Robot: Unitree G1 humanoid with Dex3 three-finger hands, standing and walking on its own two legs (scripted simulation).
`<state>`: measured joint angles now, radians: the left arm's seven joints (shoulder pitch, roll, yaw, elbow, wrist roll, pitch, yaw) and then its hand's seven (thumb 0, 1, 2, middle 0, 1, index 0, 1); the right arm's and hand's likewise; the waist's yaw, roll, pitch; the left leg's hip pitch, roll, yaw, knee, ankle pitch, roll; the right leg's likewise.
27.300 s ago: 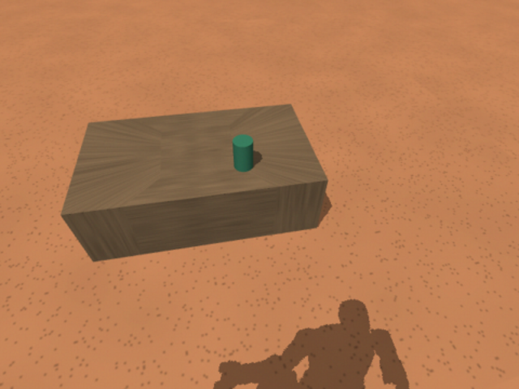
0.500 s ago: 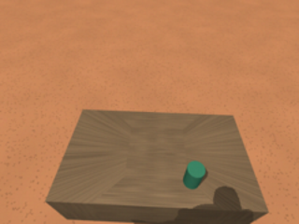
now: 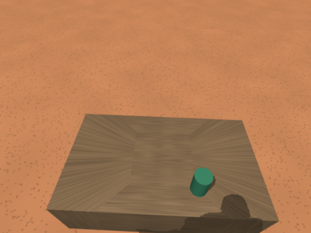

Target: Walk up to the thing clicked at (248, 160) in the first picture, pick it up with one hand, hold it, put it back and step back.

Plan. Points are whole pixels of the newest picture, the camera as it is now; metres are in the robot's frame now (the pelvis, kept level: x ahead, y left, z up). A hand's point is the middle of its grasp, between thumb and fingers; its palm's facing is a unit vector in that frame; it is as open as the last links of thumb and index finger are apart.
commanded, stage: stand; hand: right
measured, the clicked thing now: (200, 182) +0.44 -0.21 -0.39
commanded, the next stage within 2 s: step back in 0.02 s
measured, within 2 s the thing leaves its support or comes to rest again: neither
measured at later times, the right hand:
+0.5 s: hand out of the picture -0.01 -0.22 -0.15, palm faces -0.03 +0.89 -0.45, open 7.4 cm
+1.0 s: hand out of the picture -0.08 -0.23 -0.17, palm faces -0.02 +0.91 -0.41, open 7.4 cm
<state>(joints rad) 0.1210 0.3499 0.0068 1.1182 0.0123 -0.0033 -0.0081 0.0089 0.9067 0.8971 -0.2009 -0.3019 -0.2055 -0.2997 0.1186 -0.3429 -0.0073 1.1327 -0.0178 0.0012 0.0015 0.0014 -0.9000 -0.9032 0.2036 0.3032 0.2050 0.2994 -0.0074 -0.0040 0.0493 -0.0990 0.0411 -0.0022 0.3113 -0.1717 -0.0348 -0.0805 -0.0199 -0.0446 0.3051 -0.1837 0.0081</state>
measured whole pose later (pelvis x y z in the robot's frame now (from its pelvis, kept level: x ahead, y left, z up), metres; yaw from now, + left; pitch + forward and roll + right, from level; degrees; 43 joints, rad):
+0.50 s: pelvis -0.07 +0.05 -0.02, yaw +0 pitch -1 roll -2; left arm 0.03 0.40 0.07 0.89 0.00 0.07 0.02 0.01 0.91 0.90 -0.20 -0.30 -0.20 -0.30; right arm 0.15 -0.34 -0.05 0.92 -0.03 0.04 -0.01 0.00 -0.90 -0.90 0.21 0.30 0.21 0.30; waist -0.02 -0.06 0.20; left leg -0.29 -0.02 0.00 0.59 -0.29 0.05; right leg -0.46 0.12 0.15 1.14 -0.52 -0.01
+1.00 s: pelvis -0.17 +0.05 -0.02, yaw -1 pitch -1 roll +0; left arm 0.13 0.36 0.07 0.79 0.03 0.05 0.01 0.01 0.90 0.90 -0.20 -0.30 -0.21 -0.30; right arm 0.17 -0.41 -0.05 0.86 -0.01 0.04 -0.02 0.00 -0.90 -0.90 0.20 0.30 0.21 0.30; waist 0.00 0.00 0.16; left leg -0.35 -0.05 -0.08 0.89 -0.51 0.00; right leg -0.32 -0.03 0.00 0.61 -0.27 0.00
